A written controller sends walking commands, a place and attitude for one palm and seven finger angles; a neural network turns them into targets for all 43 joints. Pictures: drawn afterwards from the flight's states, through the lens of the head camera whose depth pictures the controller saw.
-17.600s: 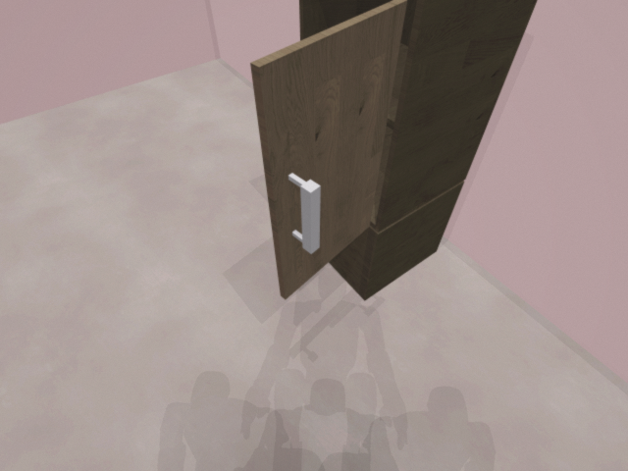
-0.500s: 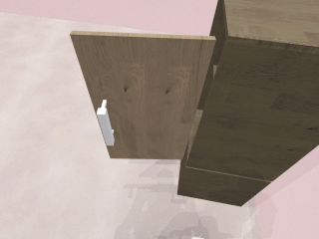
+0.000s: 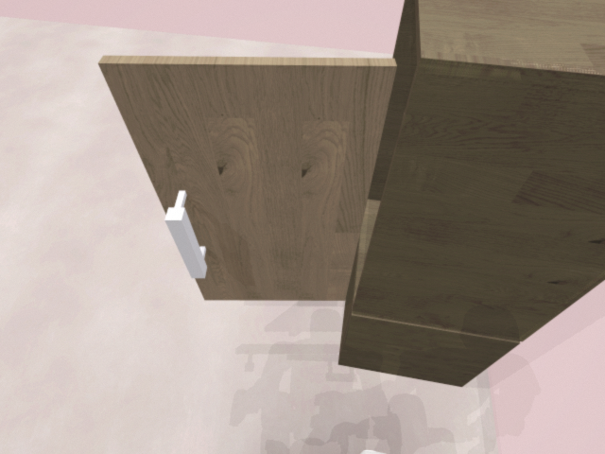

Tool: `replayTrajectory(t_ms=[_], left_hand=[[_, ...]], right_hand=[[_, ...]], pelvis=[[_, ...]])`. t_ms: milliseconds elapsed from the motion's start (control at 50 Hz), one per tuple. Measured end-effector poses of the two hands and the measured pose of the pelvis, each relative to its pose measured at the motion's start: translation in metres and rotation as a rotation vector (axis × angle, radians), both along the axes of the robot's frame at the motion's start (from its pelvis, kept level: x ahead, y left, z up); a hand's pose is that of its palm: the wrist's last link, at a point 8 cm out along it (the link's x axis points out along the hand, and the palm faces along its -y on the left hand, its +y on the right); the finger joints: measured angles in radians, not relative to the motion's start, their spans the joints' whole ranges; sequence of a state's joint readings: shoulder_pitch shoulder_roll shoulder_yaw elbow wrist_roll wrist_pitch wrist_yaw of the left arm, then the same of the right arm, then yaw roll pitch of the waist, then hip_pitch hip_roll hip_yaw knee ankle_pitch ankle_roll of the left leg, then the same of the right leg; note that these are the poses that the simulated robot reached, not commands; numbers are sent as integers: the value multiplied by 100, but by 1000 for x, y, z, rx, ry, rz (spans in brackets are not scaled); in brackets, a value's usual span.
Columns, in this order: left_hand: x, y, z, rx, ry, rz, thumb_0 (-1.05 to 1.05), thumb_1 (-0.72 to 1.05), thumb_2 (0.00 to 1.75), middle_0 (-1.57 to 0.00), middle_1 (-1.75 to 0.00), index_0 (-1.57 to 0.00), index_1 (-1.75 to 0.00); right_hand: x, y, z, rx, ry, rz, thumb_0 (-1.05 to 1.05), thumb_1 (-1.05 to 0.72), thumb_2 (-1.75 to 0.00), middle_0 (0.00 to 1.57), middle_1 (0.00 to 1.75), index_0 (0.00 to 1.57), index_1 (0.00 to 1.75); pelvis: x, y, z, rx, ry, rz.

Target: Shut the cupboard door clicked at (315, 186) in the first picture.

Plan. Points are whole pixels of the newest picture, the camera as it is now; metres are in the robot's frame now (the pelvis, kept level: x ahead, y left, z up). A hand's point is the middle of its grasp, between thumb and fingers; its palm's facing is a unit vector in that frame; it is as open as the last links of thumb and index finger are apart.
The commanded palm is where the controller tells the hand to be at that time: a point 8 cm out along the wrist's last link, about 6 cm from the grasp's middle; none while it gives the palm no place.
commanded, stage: come to a stop and stand still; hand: left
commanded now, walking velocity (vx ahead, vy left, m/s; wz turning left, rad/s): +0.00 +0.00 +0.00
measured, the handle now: (190, 236) +0.45 +0.22 -0.04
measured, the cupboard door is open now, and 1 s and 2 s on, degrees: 100 100 100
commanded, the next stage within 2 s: look again from close up in 0.36 s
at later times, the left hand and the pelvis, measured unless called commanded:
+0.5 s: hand out of the picture +0.00 +0.16 -0.16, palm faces +0.03 -0.98 -0.21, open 7.4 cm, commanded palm none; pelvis +0.00 -0.02 +0.01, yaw +0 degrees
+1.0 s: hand out of the picture +0.04 +0.17 -0.16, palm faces +0.03 -0.97 -0.22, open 7.3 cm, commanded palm none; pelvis +0.03 -0.01 +0.01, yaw +1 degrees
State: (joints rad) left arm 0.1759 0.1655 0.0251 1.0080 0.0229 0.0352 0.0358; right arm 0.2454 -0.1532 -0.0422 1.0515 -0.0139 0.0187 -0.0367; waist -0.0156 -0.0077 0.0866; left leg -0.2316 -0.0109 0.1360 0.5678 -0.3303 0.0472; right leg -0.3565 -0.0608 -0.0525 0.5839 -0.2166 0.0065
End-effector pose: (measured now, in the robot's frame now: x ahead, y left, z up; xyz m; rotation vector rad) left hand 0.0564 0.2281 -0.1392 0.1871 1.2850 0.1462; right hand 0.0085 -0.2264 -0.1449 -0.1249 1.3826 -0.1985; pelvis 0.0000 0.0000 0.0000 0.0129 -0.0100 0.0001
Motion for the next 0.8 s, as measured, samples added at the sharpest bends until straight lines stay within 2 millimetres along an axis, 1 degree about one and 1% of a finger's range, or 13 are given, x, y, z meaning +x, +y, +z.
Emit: replayTrajectory(t_ms=[60, 120, 200, 260, 380, 460, 520, 600, 720, 800], left_hand=[[0, -2, 2, -4, -20, 5, 1, 92, 89, -20, -30, -20, -30], [-5, -5, 4, -3, -28, 12, 1, 92, 89, -20, -30, -20, -30], [-19, -9, 7, 3, -10, 18, 1, 92, 89, -20, -30, -20, -30], [-31, -12, 8, 1, 21, 24, 1, 92, 89, -20, -30, -20, -30], [-50, -17, 7, -14, 77, 45, 1, 91, 89, -20, -30, -20, -30], [-56, -21, 7, -23, 96, 56, 1, 91, 89, -20, -30, -20, -30], [-58, -22, 6, -12, 101, 45, 1, 91, 89, -20, -30, -20, -30], [-54, -18, 6, -11, 95, 36, 1, 91, 89, -20, -30, -20, -30], [-36, -12, 12, 5, 54, 32, 1, 91, 89, -20, -30, -20, -30], [-26, -9, 15, 13, 37, 36, 1, 92, 89, -20, -30, -20, -30]], right_hand=[[1, -4, 3, -5, -13, 18, 1, -92, -90, 20, 30, 20, 30], [4, -7, 4, 1, -27, 33, 1, -91, -90, 20, 30, 20, 30], [9, -9, 4, 17, -49, 42, 1, -91, -90, 20, 30, 20, 30], [9, -12, 6, 19, -53, 43, 1, -91, -90, 20, 30, 20, 30], [-5, -14, 10, 19, -9, 43, 1, -91, -90, 20, 30, 20, 30], [-17, -14, 11, 21, 36, 44, 1, -91, -90, 20, 30, 20, 30], [-18, -14, 7, 26, 38, 45, 1, -91, -90, 20, 30, 20, 30], [-12, -7, 2, 39, 2, 49, 1, -91, -90, 20, 30, 20, 30], [2, 13, -1, 84, -33, 67, 1, -91, -90, 20, 30, 20, 30], [5, 17, -2, 92, -18, 80, 2, -92, -90, 20, 30, 20, 30]], pelvis=[[-3, -2, 1, 2, -5, -2], [-5, -5, 3, 4, -11, -2], [-6, -11, 5, 2, -9, -1], [-5, -14, 6, 0, -3, 1], [-2, -17, 10, -5, 8, 5], [2, -18, 11, -6, 9, 8], [4, -17, 8, -13, 8, 9], [11, -12, 6, -11, 4, 18], [19, -8, 8, -6, -4, 17], [23, -6, 9, -3, -9, 18]])
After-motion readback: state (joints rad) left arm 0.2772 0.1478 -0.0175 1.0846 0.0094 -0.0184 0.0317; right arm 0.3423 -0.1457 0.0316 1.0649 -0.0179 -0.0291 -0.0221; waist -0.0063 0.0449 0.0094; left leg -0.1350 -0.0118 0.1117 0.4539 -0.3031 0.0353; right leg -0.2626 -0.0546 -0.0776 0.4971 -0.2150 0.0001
